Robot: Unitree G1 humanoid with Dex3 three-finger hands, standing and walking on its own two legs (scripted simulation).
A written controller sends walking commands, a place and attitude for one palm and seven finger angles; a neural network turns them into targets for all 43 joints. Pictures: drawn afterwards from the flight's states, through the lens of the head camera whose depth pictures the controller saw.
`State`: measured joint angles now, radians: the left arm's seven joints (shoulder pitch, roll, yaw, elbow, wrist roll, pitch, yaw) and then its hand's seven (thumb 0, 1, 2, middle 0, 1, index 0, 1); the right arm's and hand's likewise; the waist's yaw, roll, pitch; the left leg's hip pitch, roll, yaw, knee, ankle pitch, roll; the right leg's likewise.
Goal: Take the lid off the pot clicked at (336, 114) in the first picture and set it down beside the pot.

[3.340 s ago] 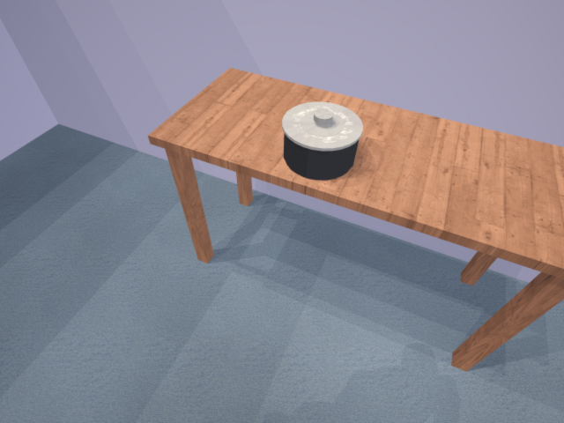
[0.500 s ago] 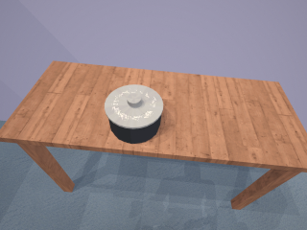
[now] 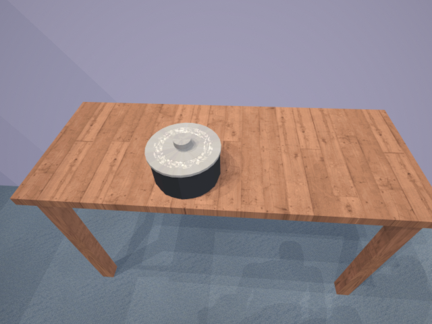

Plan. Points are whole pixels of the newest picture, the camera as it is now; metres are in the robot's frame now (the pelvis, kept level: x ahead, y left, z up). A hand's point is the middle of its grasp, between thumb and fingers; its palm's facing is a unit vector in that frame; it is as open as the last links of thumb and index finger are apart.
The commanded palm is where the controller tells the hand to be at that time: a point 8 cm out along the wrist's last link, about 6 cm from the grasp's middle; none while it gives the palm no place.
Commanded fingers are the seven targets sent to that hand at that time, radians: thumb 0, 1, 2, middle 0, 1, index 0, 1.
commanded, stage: come to a stop and stand still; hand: left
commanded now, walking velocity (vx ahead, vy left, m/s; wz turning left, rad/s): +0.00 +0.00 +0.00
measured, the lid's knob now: (182, 141) +0.55 +0.11 +0.02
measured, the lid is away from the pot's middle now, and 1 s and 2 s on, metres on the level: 0.00 0.00 0.00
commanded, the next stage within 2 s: look again from close up in 0.16 s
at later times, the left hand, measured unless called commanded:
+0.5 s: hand out of the picture +0.04 +0.17 -0.17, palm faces +0.00 -0.98 -0.18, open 7.4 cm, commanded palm none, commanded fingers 0.00 0.90 0.90 -0.20 -0.30 -0.20 -0.30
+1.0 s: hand out of the picture +0.05 +0.19 -0.17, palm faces -0.01 -0.98 -0.18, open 7.4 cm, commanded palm none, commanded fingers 0.00 0.90 0.90 -0.20 -0.30 -0.20 -0.30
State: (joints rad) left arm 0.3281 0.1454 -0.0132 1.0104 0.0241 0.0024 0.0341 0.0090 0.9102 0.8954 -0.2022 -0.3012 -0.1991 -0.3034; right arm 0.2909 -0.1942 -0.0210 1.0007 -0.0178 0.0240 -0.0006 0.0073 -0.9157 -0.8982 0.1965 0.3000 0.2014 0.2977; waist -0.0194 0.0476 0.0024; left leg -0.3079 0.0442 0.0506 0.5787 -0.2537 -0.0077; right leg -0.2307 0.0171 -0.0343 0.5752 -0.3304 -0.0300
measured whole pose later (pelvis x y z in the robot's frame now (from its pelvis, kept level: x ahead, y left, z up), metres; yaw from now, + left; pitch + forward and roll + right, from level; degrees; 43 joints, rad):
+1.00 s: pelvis +0.05 +0.02 +0.01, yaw -1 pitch +0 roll +0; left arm 0.32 0.18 -0.02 1.05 0.02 -0.02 0.04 0.01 0.91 0.90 -0.20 -0.30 -0.20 -0.30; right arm 0.23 -0.16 0.00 1.09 0.00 -0.02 -0.03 0.01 -0.93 -0.90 0.20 0.30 0.20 0.30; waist 0.01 -0.04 0.03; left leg -0.19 0.02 0.08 0.46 -0.26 0.01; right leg -0.11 -0.01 -0.01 0.43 -0.32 0.00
